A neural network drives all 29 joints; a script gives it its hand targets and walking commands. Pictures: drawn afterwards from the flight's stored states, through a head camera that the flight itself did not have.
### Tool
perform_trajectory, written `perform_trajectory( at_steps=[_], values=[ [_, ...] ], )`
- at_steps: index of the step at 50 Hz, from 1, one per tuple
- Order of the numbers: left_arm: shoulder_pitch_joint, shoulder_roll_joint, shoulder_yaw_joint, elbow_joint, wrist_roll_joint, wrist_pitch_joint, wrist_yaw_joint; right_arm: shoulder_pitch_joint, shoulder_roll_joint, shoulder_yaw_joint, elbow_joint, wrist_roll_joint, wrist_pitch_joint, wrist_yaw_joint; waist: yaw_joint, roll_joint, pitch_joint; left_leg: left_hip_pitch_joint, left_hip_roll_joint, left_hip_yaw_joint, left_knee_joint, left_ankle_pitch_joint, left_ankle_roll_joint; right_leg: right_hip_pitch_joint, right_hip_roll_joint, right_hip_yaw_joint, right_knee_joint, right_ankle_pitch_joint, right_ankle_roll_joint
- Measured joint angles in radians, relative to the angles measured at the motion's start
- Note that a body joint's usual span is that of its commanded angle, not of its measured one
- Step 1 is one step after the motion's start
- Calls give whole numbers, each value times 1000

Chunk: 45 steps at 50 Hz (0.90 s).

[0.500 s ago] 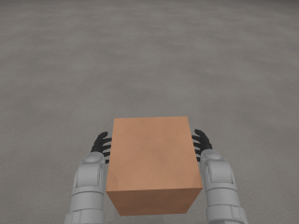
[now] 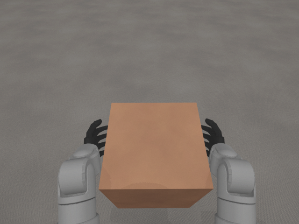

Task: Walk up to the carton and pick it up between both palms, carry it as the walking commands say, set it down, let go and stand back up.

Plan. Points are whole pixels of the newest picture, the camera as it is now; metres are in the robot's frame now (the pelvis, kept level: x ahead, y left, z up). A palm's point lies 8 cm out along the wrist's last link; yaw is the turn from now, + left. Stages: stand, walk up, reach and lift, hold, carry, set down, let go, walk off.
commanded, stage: carry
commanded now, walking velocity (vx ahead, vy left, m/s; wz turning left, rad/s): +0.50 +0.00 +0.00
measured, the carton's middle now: (153, 160) +0.28 -0.01 +0.03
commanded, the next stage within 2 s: none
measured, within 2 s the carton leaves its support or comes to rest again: neither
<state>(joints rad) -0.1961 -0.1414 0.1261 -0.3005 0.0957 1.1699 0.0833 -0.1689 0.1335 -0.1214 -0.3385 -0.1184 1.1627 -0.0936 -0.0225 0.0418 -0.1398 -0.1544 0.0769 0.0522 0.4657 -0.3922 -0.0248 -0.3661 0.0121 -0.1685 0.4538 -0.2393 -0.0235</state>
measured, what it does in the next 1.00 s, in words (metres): walks ahead: left foot, then right foot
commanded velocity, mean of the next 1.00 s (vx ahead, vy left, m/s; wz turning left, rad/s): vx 0.50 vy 0.00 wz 0.00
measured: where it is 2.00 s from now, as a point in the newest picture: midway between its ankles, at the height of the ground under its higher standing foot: (138, 111)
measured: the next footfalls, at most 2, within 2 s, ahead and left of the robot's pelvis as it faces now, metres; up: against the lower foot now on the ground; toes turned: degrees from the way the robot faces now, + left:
left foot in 0.38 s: +0.36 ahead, +0.13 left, +0.00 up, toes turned +14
right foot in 0.80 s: +0.66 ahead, -0.08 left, +0.00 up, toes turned -10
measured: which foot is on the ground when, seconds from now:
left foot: down 0.00-0.00, up 0.02-0.36, down 0.38-0.84, up 0.86-1.00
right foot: down 0.00-0.40, up 0.42-0.78, down 0.80-1.00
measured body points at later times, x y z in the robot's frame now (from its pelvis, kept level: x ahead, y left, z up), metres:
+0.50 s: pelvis +0.29 +0.04 +0.00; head +0.30 +0.05 +0.45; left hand +0.57 +0.19 +0.06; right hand +0.56 -0.11 +0.06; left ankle +0.32 +0.12 -0.73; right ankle +0.16 -0.08 -0.65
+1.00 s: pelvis +0.60 +0.00 +0.01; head +0.63 -0.01 +0.46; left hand +0.87 +0.18 +0.07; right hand +0.90 -0.13 +0.07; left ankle +0.55 +0.13 -0.67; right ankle +0.62 -0.07 -0.73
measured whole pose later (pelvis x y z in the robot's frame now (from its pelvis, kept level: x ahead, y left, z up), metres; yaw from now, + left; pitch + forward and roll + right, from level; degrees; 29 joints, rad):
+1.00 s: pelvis +0.60 +0.00 +0.01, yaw +3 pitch +4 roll +1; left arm -0.14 -0.13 0.10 -0.35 0.11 1.22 0.09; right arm -0.15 0.13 -0.10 -0.35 -0.12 1.21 -0.08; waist 0.03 0.01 -0.05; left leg -0.48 0.09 0.09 0.99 -0.35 0.00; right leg -0.28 -0.05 -0.23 0.39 -0.19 -0.06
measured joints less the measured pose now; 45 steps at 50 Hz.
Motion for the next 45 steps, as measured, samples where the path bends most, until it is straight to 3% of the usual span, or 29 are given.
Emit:
perform_trajectory(
  at_steps=[1,3,6,12,17,19,21,23,25,30,37,40,42,45],
  values=[
    [-5,-2,-13,-5,6,7,1,1,-3,-12,-17,7,11,2,-4,3,-2,-37,9,5,101,-33,5,-2,-1,-9,19,53,-22],
    [-3,1,-39,8,18,25,3,9,-10,-27,-16,17,34,3,-6,-1,-9,-149,3,1,360,-81,25,11,-7,-19,54,6,-44],
    [28,6,-48,1,27,62,5,19,1,-28,6,19,61,2,3,-21,-11,-290,4,35,558,-45,36,89,-18,-11,-13,-31,-32],
    [36,8,-23,-58,18,70,7,-6,1,0,-10,14,63,1,41,-52,15,-406,21,96,314,143,13,269,-41,10,-185,-35,-9],
    [30,7,-18,-94,9,70,8,-11,3,8,-47,11,63,2,56,-67,33,-367,-16,176,60,250,31,383,-69,15,-174,-141,33],
    [31,8,-11,-102,9,72,7,-21,5,11,-41,9,64,3,58,-64,34,-307,-32,207,-1,266,58,373,-87,18,-29,-236,47],
    [30,14,6,-75,7,70,7,-28,6,22,9,3,46,5,43,-84,38,-308,-38,225,73,238,103,245,-112,68,289,-229,39],
    [38,6,16,-48,10,73,5,-16,4,26,36,-2,48,4,30,-79,49,-270,-37,231,70,194,113,95,-97,119,553,-204,24],
    [46,8,3,-44,12,74,4,6,1,29,29,1,47,3,15,-73,63,-210,-40,232,16,185,98,-23,-99,122,641,-154,15],
    [55,10,-32,-80,16,55,3,37,-2,22,-33,17,29,2,-17,-51,79,-63,-40,214,-124,172,82,-196,-119,74,457,-49,18],
    [62,10,-35,-119,15,49,3,23,-1,23,-63,17,34,6,-12,-34,72,128,-24,194,-164,50,24,-200,-95,-9,116,122,4],
    [51,9,-31,-106,12,54,3,9,0,17,-62,9,52,7,-8,-27,57,163,-1,175,-33,-80,-8,-118,-71,-52,28,121,-8],
    [34,7,-39,-62,19,43,1,-3,-4,-5,-41,6,57,11,11,3,56,72,41,124,242,-98,-1,-120,-55,-71,110,129,-44],
    [36,7,-37,-21,23,54,1,8,2,-14,-6,1,64,12,30,-2,71,-142,12,18,634,-60,20,-65,-53,-80,100,47,-61]
  ],
)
